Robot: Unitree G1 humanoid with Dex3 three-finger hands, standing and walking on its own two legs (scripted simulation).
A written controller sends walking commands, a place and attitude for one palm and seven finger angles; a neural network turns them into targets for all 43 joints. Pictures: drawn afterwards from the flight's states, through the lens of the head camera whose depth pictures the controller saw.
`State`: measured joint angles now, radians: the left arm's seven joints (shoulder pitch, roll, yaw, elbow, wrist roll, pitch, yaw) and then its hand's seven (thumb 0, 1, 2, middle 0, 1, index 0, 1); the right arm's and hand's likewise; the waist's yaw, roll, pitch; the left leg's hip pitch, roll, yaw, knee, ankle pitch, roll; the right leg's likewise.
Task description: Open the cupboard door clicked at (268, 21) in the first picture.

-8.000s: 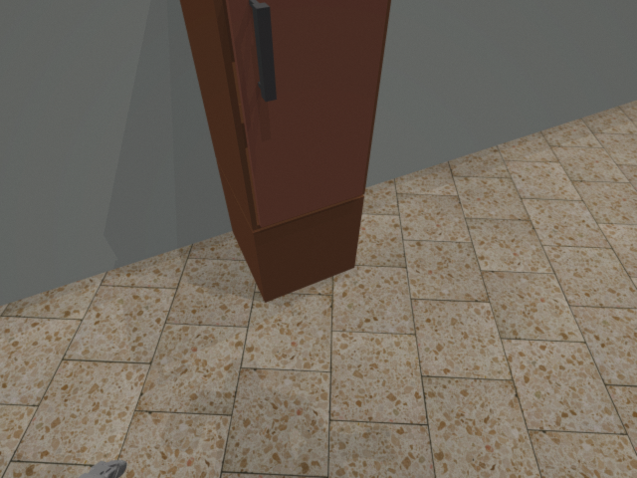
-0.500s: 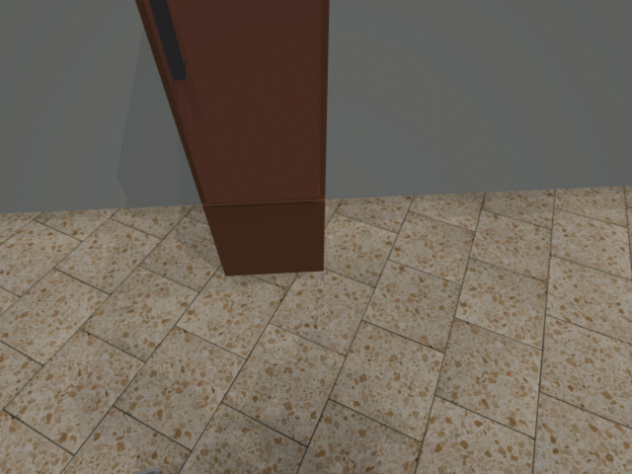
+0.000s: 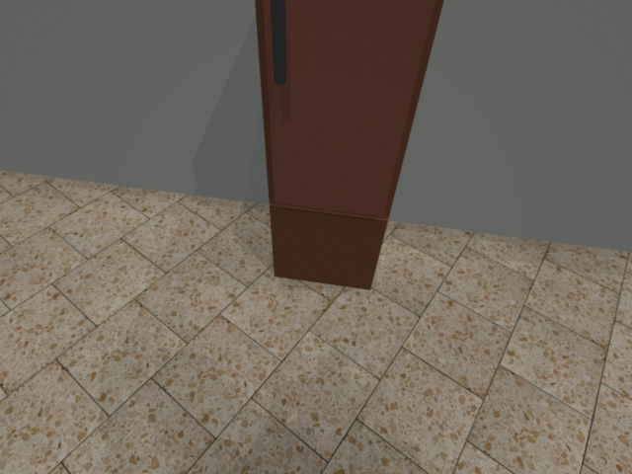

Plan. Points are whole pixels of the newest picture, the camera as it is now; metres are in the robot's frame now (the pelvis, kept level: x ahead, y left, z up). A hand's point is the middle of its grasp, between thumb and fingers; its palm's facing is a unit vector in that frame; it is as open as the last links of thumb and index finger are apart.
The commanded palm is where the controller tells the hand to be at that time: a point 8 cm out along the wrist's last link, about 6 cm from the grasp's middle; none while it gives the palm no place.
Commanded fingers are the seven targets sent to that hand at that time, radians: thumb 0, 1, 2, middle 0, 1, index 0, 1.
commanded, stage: take the last steps up to it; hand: left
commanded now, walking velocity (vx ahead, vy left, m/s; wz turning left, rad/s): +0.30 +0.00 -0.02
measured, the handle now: (281, 38) +0.89 +0.18 +0.16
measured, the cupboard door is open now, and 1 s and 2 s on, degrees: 0 0 0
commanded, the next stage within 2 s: come to a stop and stand still in 0.76 s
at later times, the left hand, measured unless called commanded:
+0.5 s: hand (242, 387) +0.28 +0.15 -0.17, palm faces -0.03 -0.98 -0.19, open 7.4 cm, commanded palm none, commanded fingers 0.00 0.90 0.90 -0.20 -0.30 -0.20 -0.30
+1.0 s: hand (223, 382) +0.29 +0.19 -0.19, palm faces +0.08 -0.98 -0.16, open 7.4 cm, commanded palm none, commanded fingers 0.00 0.90 0.90 -0.20 -0.30 -0.20 -0.30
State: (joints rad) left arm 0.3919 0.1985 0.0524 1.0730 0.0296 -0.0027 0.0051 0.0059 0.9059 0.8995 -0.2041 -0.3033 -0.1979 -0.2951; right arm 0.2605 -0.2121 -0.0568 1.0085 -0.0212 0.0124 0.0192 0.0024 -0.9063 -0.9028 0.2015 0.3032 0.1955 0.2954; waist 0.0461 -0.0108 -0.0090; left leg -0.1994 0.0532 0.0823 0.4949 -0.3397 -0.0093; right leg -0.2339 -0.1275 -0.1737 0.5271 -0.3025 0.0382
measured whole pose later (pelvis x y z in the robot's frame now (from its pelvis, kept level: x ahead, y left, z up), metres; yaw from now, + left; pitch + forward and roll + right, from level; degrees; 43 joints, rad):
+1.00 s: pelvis +0.33 +0.02 +0.00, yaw -1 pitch -1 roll -1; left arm 0.33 0.16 0.03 1.14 0.01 0.00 0.03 0.01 0.91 0.90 -0.20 -0.30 -0.19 -0.29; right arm 0.13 -0.13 0.00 1.02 -0.02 -0.04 -0.03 0.00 -0.91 -0.90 0.20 0.30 0.20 0.30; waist 0.05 -0.04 0.06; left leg -0.30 0.04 0.15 0.55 -0.24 0.05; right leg -0.25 -0.06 -0.06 0.83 -0.54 0.03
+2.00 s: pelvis +0.31 +0.00 +0.00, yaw -1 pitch +0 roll +0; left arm 0.27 0.18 0.02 1.12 0.02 0.02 0.02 0.01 0.91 0.90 -0.20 -0.30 -0.19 -0.29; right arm 0.25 -0.16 -0.02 1.08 -0.01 0.01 -0.04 0.01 -0.94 -0.90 0.21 0.30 0.20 0.30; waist 0.03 -0.02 0.02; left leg -0.14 0.01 0.03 0.45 -0.31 0.00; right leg -0.24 -0.07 -0.04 0.48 -0.22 0.04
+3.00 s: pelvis +0.29 -0.01 +0.00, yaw +0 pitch -2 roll +0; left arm 0.30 0.16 0.01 1.07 0.03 0.00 0.01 0.01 0.91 0.90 -0.20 -0.30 -0.20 -0.29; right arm 0.31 -0.17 0.00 1.07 -0.02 0.00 -0.01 0.00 -0.91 -0.90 0.20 0.30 0.20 0.30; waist 0.01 0.01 0.01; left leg -0.17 0.03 0.02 0.53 -0.33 -0.01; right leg -0.26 -0.05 -0.05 0.54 -0.25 0.01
